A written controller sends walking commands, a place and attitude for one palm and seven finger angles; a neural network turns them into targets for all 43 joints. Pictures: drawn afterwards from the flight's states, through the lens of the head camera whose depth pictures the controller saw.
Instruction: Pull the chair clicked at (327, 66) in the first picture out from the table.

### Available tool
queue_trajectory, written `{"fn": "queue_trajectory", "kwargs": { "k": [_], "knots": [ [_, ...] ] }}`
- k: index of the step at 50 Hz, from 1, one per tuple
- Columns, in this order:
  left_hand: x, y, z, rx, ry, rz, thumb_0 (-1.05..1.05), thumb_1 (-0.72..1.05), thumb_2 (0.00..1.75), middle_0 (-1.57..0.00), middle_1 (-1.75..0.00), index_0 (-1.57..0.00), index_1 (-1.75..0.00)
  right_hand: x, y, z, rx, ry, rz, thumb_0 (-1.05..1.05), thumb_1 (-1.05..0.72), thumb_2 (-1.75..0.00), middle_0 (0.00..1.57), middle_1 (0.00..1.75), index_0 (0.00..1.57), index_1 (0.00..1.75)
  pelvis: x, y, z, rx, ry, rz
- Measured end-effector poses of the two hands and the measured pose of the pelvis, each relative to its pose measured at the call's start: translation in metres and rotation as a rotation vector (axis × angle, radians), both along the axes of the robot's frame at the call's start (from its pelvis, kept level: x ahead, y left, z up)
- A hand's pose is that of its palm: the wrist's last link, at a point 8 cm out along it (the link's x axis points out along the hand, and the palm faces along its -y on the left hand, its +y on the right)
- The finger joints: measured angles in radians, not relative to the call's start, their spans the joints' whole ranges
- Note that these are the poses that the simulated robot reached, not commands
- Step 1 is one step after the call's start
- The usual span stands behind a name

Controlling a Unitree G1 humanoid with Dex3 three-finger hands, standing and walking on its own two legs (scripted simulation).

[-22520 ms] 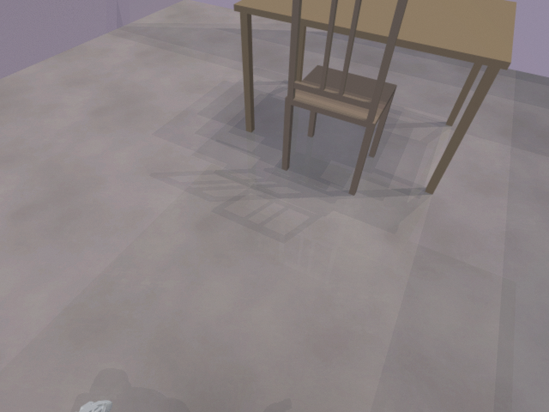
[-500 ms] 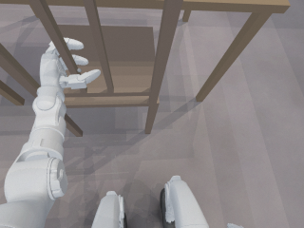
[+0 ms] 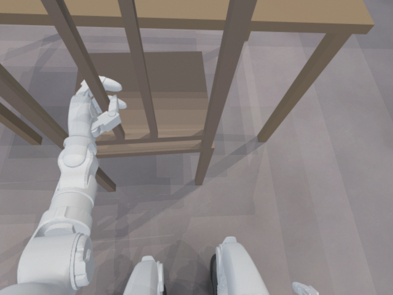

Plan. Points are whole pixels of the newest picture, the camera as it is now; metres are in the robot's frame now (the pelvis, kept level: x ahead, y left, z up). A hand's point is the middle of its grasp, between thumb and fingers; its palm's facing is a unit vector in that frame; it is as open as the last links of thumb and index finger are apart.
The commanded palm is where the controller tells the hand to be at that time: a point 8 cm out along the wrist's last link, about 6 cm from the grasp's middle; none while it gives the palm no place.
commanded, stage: hook a spindle and tug to test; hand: left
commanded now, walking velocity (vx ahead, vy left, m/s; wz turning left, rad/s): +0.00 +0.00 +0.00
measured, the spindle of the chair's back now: (98, 91) +0.50 +0.16 +0.05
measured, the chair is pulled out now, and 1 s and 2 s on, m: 0.02 0.08 0.26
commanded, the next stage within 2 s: step backward, pulling the chair out in 0.32 s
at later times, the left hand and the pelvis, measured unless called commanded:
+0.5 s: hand (116, 121) +0.45 +0.13 +0.02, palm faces -0.02 -0.99 -0.11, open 5.0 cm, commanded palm +0.42 +0.19 +0.02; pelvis -0.01 +0.00 +0.01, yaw +1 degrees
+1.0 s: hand (122, 138) +0.41 +0.11 +0.03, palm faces -0.06 -0.99 -0.13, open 5.0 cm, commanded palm +0.40 +0.16 +0.03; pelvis -0.01 +0.01 +0.10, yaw -1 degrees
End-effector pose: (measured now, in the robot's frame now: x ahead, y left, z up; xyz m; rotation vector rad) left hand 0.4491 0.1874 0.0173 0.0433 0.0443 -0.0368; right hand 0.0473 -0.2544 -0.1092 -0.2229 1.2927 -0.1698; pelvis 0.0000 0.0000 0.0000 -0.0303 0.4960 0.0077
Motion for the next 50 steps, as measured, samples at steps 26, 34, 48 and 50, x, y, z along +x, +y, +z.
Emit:
{"fn": "queue_trajectory", "kwargs": {
  "k": [26,34,48,50],
  "knots": [
    [-0.017,-0.003,0.013,0.095,0.145,0.033,0.01,0.78,0.83,-0.47,-1.39,-0.44,-1.45,0.011,-0.001,0.014,-0.009,-0.054,-0.071,0.0,-0.91,-0.9,0.2,0.3,0.2,0.3,-0.01,-0.003,0.022,0.022,-0.122,0.007],
    [-0.029,-0.011,0.03,0.092,0.417,0.085,0.03,0.78,0.81,-0.38,-1.18,-0.47,-1.45,0.001,0.009,0.073,-0.042,-0.003,-0.115,0.0,-0.91,-0.9,0.2,0.3,0.2,0.3,0.011,0.005,0.078,0.02,-0.194,0.015],
    [-0.051,-0.02,0.034,0.112,0.485,0.022,0.04,0.77,0.81,-0.33,-1.18,-0.49,-1.45,-0.033,-0.005,0.087,-0.111,0.03,-0.166,0.0,-0.91,-0.9,0.2,0.3,0.2,0.3,-0.003,0.014,0.094,0.013,-0.271,-0.018],
    [-0.058,-0.021,0.035,0.112,0.487,0.026,0.04,0.76,0.81,-0.33,-1.17,-0.49,-1.45,-0.037,-0.003,0.085,-0.099,0.025,-0.168,0.0,-0.91,-0.9,0.2,0.3,0.2,0.3,-0.009,0.014,0.095,0.016,-0.283,-0.021]
  ]
}}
